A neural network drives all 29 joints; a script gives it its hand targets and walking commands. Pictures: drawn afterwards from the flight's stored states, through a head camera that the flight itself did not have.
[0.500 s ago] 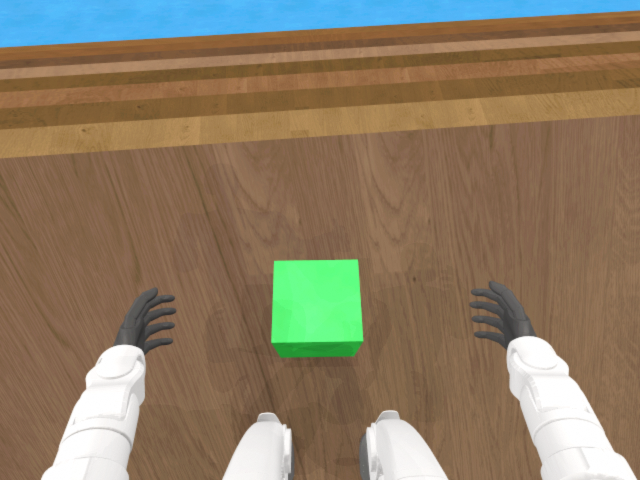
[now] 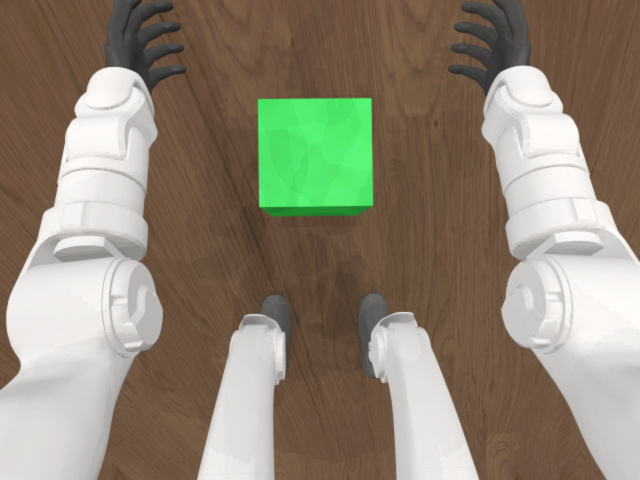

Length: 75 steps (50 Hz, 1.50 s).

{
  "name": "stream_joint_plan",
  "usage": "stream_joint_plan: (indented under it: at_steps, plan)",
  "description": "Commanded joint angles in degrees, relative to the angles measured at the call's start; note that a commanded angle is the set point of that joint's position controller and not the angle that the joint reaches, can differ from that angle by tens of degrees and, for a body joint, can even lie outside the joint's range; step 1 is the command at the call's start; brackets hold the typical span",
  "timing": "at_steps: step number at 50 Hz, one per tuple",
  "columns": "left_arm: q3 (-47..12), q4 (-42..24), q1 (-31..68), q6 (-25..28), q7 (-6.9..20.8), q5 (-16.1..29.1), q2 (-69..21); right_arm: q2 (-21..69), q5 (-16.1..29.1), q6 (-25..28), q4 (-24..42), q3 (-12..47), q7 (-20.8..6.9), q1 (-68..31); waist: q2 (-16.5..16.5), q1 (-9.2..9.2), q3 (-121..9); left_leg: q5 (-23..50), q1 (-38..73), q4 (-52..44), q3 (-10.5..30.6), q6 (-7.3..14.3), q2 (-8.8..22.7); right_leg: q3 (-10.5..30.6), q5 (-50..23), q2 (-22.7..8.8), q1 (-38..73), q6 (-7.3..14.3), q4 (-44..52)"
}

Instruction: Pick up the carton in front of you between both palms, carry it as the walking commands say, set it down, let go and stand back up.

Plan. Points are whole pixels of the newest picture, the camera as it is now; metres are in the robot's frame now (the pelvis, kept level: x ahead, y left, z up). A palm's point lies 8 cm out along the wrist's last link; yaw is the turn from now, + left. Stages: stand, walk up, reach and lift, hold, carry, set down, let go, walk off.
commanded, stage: reach and lift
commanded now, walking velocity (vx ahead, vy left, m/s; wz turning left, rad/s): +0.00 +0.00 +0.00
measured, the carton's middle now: (314, 165) +0.53 +0.02 -0.52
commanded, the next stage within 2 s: none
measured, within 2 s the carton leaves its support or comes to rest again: leaves its support in 1.78 s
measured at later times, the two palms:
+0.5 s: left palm (196, 147) +0.52 +0.21 -0.32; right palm (434, 141) +0.52 -0.18 -0.32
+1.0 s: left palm (226, 161) +0.53 +0.19 -0.46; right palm (407, 158) +0.53 -0.17 -0.46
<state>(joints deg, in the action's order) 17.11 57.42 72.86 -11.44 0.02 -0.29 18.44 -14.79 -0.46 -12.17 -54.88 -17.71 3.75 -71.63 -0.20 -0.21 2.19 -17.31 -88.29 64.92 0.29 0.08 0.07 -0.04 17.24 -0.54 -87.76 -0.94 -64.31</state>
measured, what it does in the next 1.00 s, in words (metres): lowers itself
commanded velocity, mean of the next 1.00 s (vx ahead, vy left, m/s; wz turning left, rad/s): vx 0.00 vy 0.00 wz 0.00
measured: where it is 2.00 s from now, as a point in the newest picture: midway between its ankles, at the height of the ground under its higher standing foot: (326, 351)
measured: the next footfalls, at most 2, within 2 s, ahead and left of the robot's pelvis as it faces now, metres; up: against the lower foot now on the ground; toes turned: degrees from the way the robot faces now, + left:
none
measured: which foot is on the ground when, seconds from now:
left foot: down 0.00-1.00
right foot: down 0.00-1.00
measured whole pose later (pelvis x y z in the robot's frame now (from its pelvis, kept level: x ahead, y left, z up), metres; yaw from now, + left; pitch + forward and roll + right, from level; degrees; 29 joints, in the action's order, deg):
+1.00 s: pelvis -0.02 +0.00 -0.28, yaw +0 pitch +37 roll -1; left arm 2.5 67.1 86.5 -2.4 -5.9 14.8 24.0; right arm -20.9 14.2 -2.8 -65.5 -4.0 7.9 -86.2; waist -0.3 -0.5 24.1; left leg -32.7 -130.2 126.3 1.2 -0.7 -0.7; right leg 1.5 33.0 1.8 -129.5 -2.5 -125.9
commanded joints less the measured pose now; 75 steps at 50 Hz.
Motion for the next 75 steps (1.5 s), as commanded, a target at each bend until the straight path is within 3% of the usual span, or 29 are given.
stream_joint_plan:
  at_steps: [1,7,11,17,21,26,31,35,41,47,49,53,64,69,72,75]
  plan:
    - [2.94,-5.23,12.41,2.6,-0.02,-2.55,6.39,-5.92,-2.36,2.72,5.69,-2.83,0.09,-12.06,1.31,-0.4,-62.54,12.07,33.06,-4.91,-1.63,-2.13,-3.94,-2.54,-8.76,4.98,28.02,-1.22,4.2]
    - [5.66,-6.36,6.94,6.95,0.14,-5.0,1.81,-1.39,-4.8,7.14,6.33,-5.09,-0.45,-6.42,0.86,-0.72,-60.42,23.46,23.4,1.46,-0.57,-1.95,-3.85,-1.02,-19.97,5.03,18.79,-1.01,-2.03]
    - [5.64,-5.69,2.6,8.7,-0.46,-4.94,0.17,-0.31,-4.92,9.06,5.52,-4.95,-0.17,-1.9,0.68,-0.66,-59.18,25.88,14.36,8.93,0.24,-2.18,-3.56,-0.4,-21.93,4.86,9.44,-1.26,-9.78]
    - [1.45,-7.69,3.29,10.04,-2.45,0.23,3.25,-3.27,0.61,10.44,8.15,0.52,1.47,-3.76,0.0,-1.27,-66.53,27.29,9.67,21.7,0.19,-2.36,-3.6,-0.98,-21.11,4.96,1.91,-1.86,-22.09]
    - [-3.42,-10.22,6.8,9.77,-3.65,5.69,6.77,-6.12,5.5,9.78,10.02,4.92,3.08,-6.08,0.16,-0.67,-72.83,23.53,7.06,29.24,-1.23,-2.76,-3.58,-1.65,-20.25,4.62,3.6,-1.9,-30.03]
    - [-7.23,-10.91,13.9,8.0,-4.68,10.21,10.05,-8.75,9.9,7.81,10.98,8.55,4.49,-12.81,1.38,-0.67,-74.0,13.68,4.67,35.64,-2.82,-2.83,-3.03,-2.92,-11.39,4.27,2.11,-1.71,-36.45]
    - [-9.06,-3.98,20.56,6.46,-5.43,11.76,11.47,-10.07,11.68,6.15,5.43,9.35,4.99,-20.33,0.65,-0.89,-64.43,0.87,-3.55,39.42,-2.86,-2.37,-1.78,-2.98,-0.14,3.3,-1.26,-1.56,-40.54]
    - [-9.61,2.85,24.14,6.92,-5.19,11.72,11.95,-10.46,11.82,6.69,-1.34,9.52,4.48,-23.96,0.12,-1.14,-55.93,-3.94,-8.26,42.65,-2.25,-2.03,-0.83,-2.32,4.57,2.6,-5.55,-1.55,-43.49]
    - [-10.75,7.26,28.59,8.93,-4.76,11.9,12.84,-11.66,12.22,8.85,-6.9,10.34,3.79,-28.44,0.37,-1.19,-50.23,-2.46,-9.66,47.52,-1.0,-1.99,-0.05,-1.67,3.02,2.06,-8.65,-1.66,-48.67]
    - [-13.77,3.24,32.21,10.33,-5.91,15.05,13.71,-14.58,14.8,10.66,-4.64,13.14,4.33,-32.09,0.67,-1.1,-59.3,5.1,-4.56,51.79,-1.35,-2.4,-0.7,-2.12,-4.13,2.2,-3.96,-1.32,-53.63]
    - [-14.62,2.43,31.25,10.49,-6.15,15.78,12.64,-14.32,15.02,10.93,-3.67,13.56,4.29,-31.6,0.61,-0.37,-58.96,7.93,-2.36,52.4,-0.93,-2.25,-1.11,-2.83,-5.79,2.42,-6.55,-1.42,-54.41]
    - [-14.57,1.56,26.89,10.58,-6.82,15.87,10.71,-12.93,15.45,11.25,-3.08,14.47,3.97,-27.58,0.49,-0.59,-61.41,12.56,0.96,53.36,-1.05,-2.41,-1.86,-3.09,-8.82,2.8,-6.46,-1.63,-55.05]
    - [-12.73,5.17,26.03,10.72,-6.01,13.22,8.31,-9.91,13.26,11.01,-7.26,12.74,3.63,-26.36,0.37,-0.81,-48.41,2.54,-10.23,51.48,-1.46,-2.51,-1.71,-1.76,-1.86,3.33,-10.74,-1.54,-52.41]
    - [-16.13,4.74,30.59,10.61,-5.73,14.98,3.36,-4.83,14.62,10.97,-6.34,15.9,3.67,-31.36,0.12,-0.91,-49.31,0.67,-9.27,50.88,-1.76,-2.29,-2.3,-1.39,-0.61,3.8,-8.29,-1.33,-51.82]
    - [-16.13,4.85,32.36,10.36,-5.59,13.85,-0.32,-1.94,13.0,10.83,-6.39,15.39,3.81,-32.91,-0.01,-0.51,-48.97,-0.05,-8.51,50.62,-1.75,-2.44,-3.01,-1.75,0.04,4.34,-6.64,-1.13,-51.64]
    - [-20.63,3.79,40.77,9.43,-0.76,13.19,-22.85,20.42,11.46,10.04,-5.22,19.38,-0.79,-41.53,0.34,-0.12,-46.99,-0.14,-9.03,51.16,-1.81,-1.97,-4.51,-2.15,0.24,6.02,-8.08,-0.71,-52.11]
